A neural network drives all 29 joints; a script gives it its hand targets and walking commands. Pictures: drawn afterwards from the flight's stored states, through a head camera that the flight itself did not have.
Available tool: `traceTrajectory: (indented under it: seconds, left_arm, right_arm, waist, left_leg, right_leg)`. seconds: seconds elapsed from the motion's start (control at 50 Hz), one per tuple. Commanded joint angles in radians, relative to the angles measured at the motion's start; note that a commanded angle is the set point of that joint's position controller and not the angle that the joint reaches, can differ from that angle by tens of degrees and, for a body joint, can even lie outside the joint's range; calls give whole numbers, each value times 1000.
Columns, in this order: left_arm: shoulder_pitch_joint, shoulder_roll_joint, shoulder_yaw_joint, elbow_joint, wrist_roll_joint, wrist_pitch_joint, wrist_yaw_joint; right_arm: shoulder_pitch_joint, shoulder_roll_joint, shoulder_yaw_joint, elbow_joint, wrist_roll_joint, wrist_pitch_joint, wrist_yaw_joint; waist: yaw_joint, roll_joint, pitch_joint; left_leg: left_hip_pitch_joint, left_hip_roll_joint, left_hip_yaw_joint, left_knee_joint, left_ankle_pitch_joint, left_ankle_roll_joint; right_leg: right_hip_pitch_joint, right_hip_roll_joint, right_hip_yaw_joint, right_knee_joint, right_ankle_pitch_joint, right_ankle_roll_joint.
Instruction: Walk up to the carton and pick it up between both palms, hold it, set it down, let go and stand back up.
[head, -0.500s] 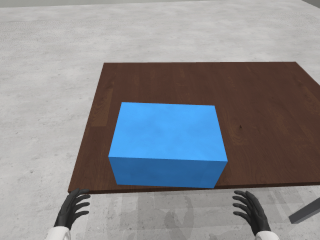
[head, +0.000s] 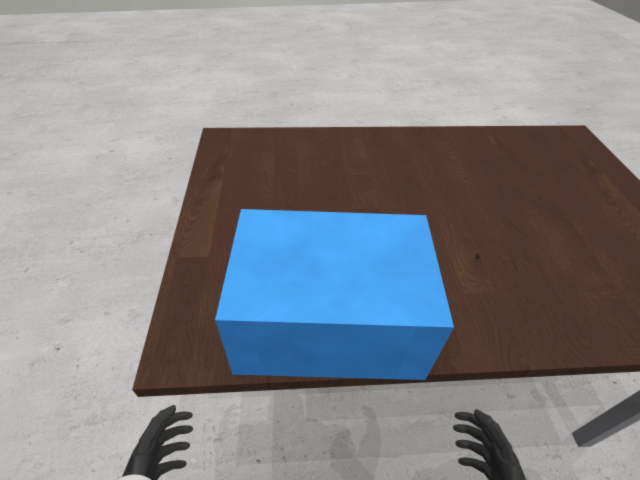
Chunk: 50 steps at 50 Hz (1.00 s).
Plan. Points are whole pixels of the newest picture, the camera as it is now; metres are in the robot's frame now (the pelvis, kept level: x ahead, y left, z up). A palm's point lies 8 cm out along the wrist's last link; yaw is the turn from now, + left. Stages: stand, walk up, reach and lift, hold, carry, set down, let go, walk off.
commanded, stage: set down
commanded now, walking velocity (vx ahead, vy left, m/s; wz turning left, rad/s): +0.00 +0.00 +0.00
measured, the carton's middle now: (331, 293) +0.41 +0.00 -0.05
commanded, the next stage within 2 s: let go in 0.02 s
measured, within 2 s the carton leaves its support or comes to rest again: neither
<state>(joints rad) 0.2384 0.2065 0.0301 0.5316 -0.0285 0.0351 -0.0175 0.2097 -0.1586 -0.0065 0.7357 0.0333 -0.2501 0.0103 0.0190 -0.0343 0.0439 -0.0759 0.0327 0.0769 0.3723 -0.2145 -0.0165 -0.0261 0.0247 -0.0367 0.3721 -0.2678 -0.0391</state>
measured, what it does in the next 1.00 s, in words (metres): stands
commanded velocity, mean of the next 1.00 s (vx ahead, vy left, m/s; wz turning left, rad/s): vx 0.00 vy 0.00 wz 0.00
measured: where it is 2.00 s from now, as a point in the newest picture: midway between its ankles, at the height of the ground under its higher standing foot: outside the picture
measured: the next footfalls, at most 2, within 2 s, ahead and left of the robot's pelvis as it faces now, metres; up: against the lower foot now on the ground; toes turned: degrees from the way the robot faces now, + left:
none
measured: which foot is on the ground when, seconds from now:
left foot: down 0.00-1.00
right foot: down 0.00-1.00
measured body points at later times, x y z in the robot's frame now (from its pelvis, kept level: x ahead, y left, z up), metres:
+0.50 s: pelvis -0.02 +0.01 +0.00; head -0.03 +0.01 +0.45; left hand +0.16 +0.23 -0.09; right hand +0.14 -0.22 -0.08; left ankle +0.00 +0.13 -0.74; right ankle -0.04 -0.09 -0.74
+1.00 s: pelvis -0.01 +0.01 -0.01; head -0.03 +0.03 +0.44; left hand +0.10 +0.25 -0.13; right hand +0.04 -0.25 -0.13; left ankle +0.00 +0.13 -0.74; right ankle -0.04 -0.09 -0.74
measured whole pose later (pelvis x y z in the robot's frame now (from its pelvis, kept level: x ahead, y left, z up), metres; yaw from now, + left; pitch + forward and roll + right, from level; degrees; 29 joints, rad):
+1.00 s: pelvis -0.01 +0.01 -0.01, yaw -4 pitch -1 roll +0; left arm 0.30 0.21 0.04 0.76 0.04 -0.02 -0.01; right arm 0.30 -0.22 -0.07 0.82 -0.04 0.02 0.01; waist 0.00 -0.02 -0.02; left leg -0.21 0.07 0.14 0.50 -0.26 0.00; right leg -0.17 0.05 0.03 0.46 -0.27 -0.02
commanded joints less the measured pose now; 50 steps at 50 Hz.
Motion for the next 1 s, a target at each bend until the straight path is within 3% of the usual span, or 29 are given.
traceTrajectory:
  seconds: [0.0, 0.22, 0.36, 0.54, 0.56, 0.58, 0.6, 0.62, 0.68, 0.74, 0.78, 0.82, 0.88, 0.9, 0.92, 0.94, 0.98]
  left_arm:
    - [-96, 124, 32, -124, 5, 18, 7]
    - [-125, 121, 20, -122, 14, 60, 19]
    - [-147, 105, 0, -104, 12, 72, 27]
    - [-161, 100, -1, -88, 13, 73, 35]
    - [-30, 168, 29, -13, 100, 1, 18]
    - [2, 168, 37, 20, 96, -27, 8]
    - [2, 169, 38, 32, 93, -42, 4]
    - [-17, 162, 39, 39, 93, -52, -1]
    - [-56, 115, 32, 45, 88, -69, -7]
    - [-23, 119, 33, 64, 79, -74, -5]
    - [5, 119, 33, 92, 73, -77, 1]
    - [3, 122, 33, 102, 70, -78, 4]
    - [25, 131, 39, 134, 70, -77, 8]
    - [26, 131, 39, 141, 67, -78, 11]
    - [53, 122, 36, 154, 65, -77, 12]
    - [45, 113, 35, 162, 66, -78, 15]
    - [55, 114, 36, 178, 65, -75, 17]
  right_arm:
    - [-88, -109, -33, -104, -20, 5, 1]
    - [-99, -122, -44, -95, -36, 40, 12]
    - [-110, -141, -64, -122, -53, 49, 22]
    - [-98, -145, -63, -132, -42, 67, 33]
    - [7, -204, -91, -61, -94, 174, 10]
    - [15, -214, -92, -60, -101, 222, 2]
    - [10, -208, -87, -73, -101, 242, 1]
    - [15, -195, -80, -76, -92, 248, 2]
    - [38, -194, -85, -52, -75, 249, 8]
    - [-13, -207, -91, -54, -74, 247, 11]
    - [6, -207, -90, -44, -74, 245, 7]
    - [29, -207, -92, -26, -72, 245, 5]
    - [43, -205, -91, -7, -72, 250, 0]
    - [61, -215, -96, 3, -68, 249, -4]
    - [76, -213, -94, 13, -67, 249, -5]
    - [81, -218, -96, 27, -68, 250, -8]
    - [99, -204, -92, 39, -68, 248, -7]
  waist:
    - [-6, 32, -39]
    - [-13, 52, -61]
    - [-12, 20, -32]
    - [-7, 16, -23]
    - [6, 86, -11]
    - [5, 67, 3]
    - [1, 33, 27]
    - [-8, 3, 4]
    - [-29, 16, -65]
    - [-7, 37, -110]
    - [-11, 54, -104]
    - [-17, 68, -110]
    - [-17, 24, -67]
    - [-25, 44, -62]
    - [-19, 15, -78]
    - [-23, 39, -53]
    - [-21, 20, -42]
  left_leg:
    - [198, -32, -10, -2, 273, -14]
    - [188, -24, -11, -8, 244, -14]
    - [147, -18, -3, -25, 148, -3]
    - [128, -18, -3, -24, 120, -2]
    - [-2, 127, -83, 12, 186, 2]
    - [-59, 120, -72, 11, 43, 7]
    - [-104, 111, -66, 7, -11, 4]
    - [-89, 110, -62, 10, 14, 3]
    - [-84, 98, -53, 26, 17, -2]
    - [-52, 100, -49, 44, 33, 4]
    - [-38, 105, -54, 47, 65, 7]
    - [-55, 102, -55, 36, 55, 10]
    - [-63, 112, -60, 26, 34, 13]
    - [-69, 108, -57, 19, 33, 20]
    - [-50, 109, -54, 20, 29, 20]
    - [-81, 103, -51, 10, 16, 24]
    - [-81, 110, -53, -2, 18, 26]
  right_leg:
    - [-236, -36, 21, -108, 294, 37]
    - [-232, -33, 18, -107, 239, 27]
    - [-252, -32, 13, -109, 141, 25]
    - [-262, -39, 26, -96, 118, 17]
    - [-254, -109, 107, -49, 163, 39]
    - [-237, -112, 134, -63, 110, 38]
    - [-240, -107, 141, -63, 99, 41]
    - [-221, -112, 145, -42, 155, 37]
    - [-215, -104, 154, -22, 188, 27]
    - [-234, -98, 161, -16, 229, 23]
    - [-243, -98, 164, -6, 261, 19]
    - [-231, -90, 162, -4, 242, 21]
    - [-258, -91, 166, -7, 214, 19]
    - [-247, -94, 176, -14, 210, 14]
    - [-258, -87, 174, -17, 198, 13]
    - [-246, -92, 178, -22, 194, 11]
    - [-259, -86, 178, -19, 172, 11]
